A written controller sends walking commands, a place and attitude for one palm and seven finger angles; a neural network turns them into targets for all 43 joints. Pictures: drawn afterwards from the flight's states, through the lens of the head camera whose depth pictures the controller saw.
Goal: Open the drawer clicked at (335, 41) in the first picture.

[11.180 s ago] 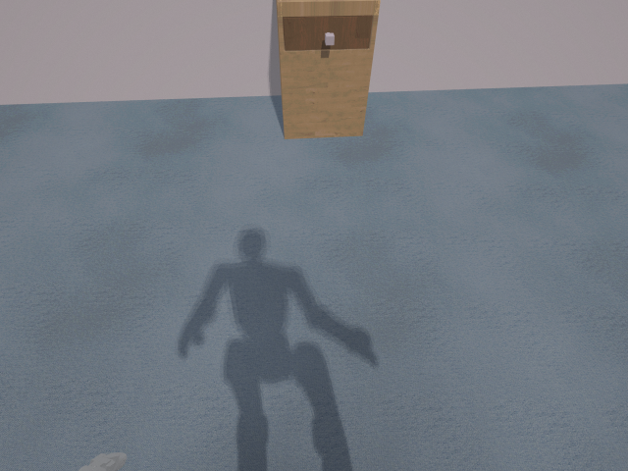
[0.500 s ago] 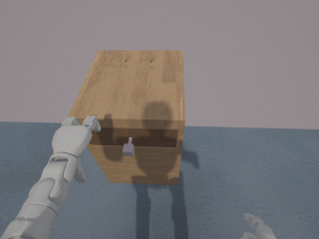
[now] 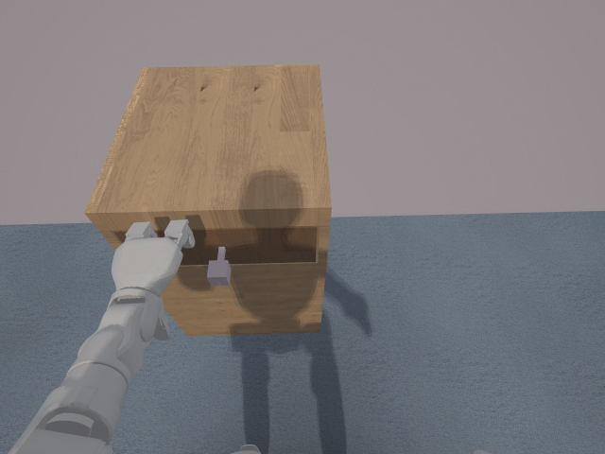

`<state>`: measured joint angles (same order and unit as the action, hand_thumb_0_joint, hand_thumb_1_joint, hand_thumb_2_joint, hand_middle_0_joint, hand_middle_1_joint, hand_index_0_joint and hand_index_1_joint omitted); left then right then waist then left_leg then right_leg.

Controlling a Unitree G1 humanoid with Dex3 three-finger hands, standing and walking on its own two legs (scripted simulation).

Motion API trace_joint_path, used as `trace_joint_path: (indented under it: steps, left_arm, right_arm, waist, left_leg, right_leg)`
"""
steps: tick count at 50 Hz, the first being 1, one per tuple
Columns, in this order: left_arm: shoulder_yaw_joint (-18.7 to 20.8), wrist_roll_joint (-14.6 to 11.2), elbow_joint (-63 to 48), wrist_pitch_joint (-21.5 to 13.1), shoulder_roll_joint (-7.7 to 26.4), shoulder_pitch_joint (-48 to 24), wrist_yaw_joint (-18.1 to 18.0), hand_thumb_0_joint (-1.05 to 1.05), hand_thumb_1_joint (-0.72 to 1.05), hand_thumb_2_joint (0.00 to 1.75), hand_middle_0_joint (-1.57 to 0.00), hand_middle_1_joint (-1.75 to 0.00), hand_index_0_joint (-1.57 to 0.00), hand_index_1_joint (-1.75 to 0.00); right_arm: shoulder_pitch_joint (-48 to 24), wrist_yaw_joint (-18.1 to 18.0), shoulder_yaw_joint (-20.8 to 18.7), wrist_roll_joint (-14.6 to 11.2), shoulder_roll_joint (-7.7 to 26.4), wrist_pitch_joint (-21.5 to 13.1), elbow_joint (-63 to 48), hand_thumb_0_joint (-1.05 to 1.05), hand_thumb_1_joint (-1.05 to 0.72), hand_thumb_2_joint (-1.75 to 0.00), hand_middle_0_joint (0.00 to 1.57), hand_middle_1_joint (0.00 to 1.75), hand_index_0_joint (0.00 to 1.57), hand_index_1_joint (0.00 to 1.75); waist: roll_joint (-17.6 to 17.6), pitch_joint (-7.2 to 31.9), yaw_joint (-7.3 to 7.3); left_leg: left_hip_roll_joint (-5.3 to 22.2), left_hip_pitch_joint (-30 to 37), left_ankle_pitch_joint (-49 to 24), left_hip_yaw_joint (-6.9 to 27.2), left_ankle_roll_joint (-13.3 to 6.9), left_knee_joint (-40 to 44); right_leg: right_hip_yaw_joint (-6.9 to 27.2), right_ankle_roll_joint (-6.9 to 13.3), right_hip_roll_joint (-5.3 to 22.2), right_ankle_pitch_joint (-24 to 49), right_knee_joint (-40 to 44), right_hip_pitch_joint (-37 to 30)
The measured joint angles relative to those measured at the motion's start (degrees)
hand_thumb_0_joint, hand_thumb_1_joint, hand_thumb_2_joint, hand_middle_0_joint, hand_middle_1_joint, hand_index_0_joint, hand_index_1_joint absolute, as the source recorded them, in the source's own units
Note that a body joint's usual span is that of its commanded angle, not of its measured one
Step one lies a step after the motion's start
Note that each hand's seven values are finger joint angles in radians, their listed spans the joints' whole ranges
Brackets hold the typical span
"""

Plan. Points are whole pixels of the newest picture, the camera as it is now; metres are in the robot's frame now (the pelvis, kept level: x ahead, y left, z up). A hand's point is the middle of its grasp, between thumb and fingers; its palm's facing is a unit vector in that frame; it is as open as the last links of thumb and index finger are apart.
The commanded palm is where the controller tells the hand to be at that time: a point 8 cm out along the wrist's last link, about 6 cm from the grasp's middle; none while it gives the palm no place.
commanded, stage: move the hooked fingers above the handle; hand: left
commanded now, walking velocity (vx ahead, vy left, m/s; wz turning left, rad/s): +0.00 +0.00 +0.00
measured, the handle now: (220, 264) +0.48 +0.18 -0.18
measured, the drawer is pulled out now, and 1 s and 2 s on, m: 0.00 0.00 0.00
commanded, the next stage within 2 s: lower the fingers behind the handle in 1.30 s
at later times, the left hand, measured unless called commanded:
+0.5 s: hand (193, 272) +0.42 +0.20 -0.11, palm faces -0.07 -0.04 -1.00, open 13.9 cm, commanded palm +0.41 +0.20 -0.06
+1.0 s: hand (197, 273) +0.42 +0.20 -0.11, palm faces -0.08 -0.03 -1.00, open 13.9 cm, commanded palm +0.40 +0.19 -0.06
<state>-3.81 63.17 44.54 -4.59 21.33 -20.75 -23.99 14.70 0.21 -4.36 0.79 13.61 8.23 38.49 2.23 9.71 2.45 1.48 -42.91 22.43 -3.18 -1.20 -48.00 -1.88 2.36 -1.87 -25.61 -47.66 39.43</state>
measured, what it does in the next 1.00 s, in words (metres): lowers itself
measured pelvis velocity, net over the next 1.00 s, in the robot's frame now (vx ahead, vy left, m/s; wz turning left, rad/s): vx -0.03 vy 0.02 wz -0.02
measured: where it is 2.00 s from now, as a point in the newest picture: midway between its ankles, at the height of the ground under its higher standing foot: outside the picture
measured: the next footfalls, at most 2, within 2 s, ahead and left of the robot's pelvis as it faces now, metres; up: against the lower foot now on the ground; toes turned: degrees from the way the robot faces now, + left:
none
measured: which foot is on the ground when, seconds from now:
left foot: down 0.00-1.00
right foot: down 0.00-1.00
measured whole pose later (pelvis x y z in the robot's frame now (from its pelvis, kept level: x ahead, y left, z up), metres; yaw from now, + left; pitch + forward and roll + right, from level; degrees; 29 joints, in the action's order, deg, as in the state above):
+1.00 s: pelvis -0.03 +0.02 -0.06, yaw -1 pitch +27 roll -3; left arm -3.5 65.5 62.8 0.7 19.9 -40.3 -31.0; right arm 15.8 1.3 -3.0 2.9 12.5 6.0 39.9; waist 2.9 12.5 7.0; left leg 2.5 -67.0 27.1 -2.4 -2.6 -66.7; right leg -2.9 1.5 -2.2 -29.8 -64.9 62.5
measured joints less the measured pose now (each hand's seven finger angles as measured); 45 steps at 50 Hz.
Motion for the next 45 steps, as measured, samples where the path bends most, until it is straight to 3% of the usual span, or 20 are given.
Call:
trace_joint_path:
  steps: [6, 14, 23, 30, 35, 45]
  left_arm:
    - [0.74, 2.34, 4.73, -2.01, -0.40, -4.95, -3.01, 0.00, -0.49, 0.31, -0.32, -1.20, -0.32, -1.20]
    - [1.34, 3.08, 12.39, 1.68, -0.92, -11.33, -5.96, 0.00, -0.49, 0.31, -0.31, -1.20, -0.31, -1.20]
    - [1.90, 4.07, 15.26, 1.35, -0.59, -15.47, -6.80, 0.00, -0.49, 0.31, -0.32, -1.20, -0.31, -1.20]
    - [3.10, 4.66, 17.57, 3.28, -0.54, -18.30, -8.79, 0.00, -0.49, 0.31, -0.32, -1.20, -0.31, -1.20]
    - [4.01, 3.73, 15.37, 4.24, -0.65, -17.75, -8.63, 0.00, -0.49, 0.31, -0.32, -1.20, -0.32, -1.20]
    - [1.09, 2.27, 16.90, 5.91, -1.19, -18.58, -7.50, 0.00, -0.49, 0.31, -0.32, -1.20, -0.32, -1.20]
  right_arm:
    - [-0.48, 0.17, -0.11, 0.81, -0.42, -0.50, 0.24, 0.01, -0.91, -0.90, 0.20, 0.30, 0.20, 0.30]
    - [-0.40, 0.93, 0.38, 1.42, -0.82, -0.71, 0.28, 0.01, -0.91, -0.90, 0.20, 0.30, 0.20, 0.30]
    - [1.21, 1.03, 0.38, 2.35, -0.94, -1.20, 1.24, 0.01, -0.91, -0.90, 0.20, 0.30, 0.20, 0.30]
    - [1.74, 1.74, 0.37, 3.01, -0.75, -1.42, 1.80, 0.01, -0.91, -0.90, 0.20, 0.30, 0.20, 0.30]
    - [1.72, 1.82, 0.41, 2.87, -1.02, -1.16, 1.78, 0.01, -0.91, -0.90, 0.20, 0.30, 0.20, 0.30]
    - [1.38, 1.21, 1.18, 2.16, -1.44, -1.86, 2.08, 0.01, -0.91, -0.90, 0.20, 0.30, 0.20, 0.30]
  waist:
    - [-0.09, 1.38, 0.75]
    - [0.06, 2.20, 2.05]
    - [0.21, 3.01, 3.75]
    - [0.57, 3.36, 4.90]
    - [0.69, 2.74, 4.95]
    - [0.86, 2.38, 4.36]
  left_leg:
    - [0.17, -6.32, 1.39, 0.27, -0.20, -4.83]
    - [0.47, -13.46, 2.77, 0.26, -0.60, -10.04]
    - [0.91, -20.55, 4.38, 0.52, -0.95, -15.51]
    - [1.23, -25.78, 5.63, 0.49, -1.29, -19.88]
    - [1.44, -26.86, 5.97, 0.17, -1.49, -21.13]
    - [1.02, -24.34, 4.77, 0.55, -1.47, -18.81]
  right_leg:
    - [-0.34, -0.06, 0.01, -1.39, -4.61, 6.11]
    - [-0.40, -0.34, -0.08, -2.64, -9.61, 13.14]
    - [-0.70, -0.60, -0.32, -3.95, -14.45, 19.86]
    - [-0.71, -0.84, -0.46, -5.06, -18.61, 25.01]
    - [-0.40, -1.01, -0.60, -5.25, -19.87, 26.23]
    - [-0.75, -1.03, -0.31, -4.23, -17.50, 23.49]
